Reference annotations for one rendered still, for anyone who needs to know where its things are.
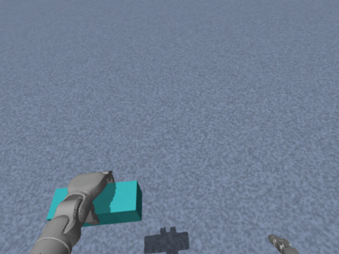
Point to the carton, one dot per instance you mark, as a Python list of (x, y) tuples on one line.
[(118, 203)]

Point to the right robot hand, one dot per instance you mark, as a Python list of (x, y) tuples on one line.
[(282, 245)]

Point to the left robot arm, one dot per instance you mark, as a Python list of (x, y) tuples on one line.
[(63, 231)]

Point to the left robot hand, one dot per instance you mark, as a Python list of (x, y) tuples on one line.
[(92, 184)]

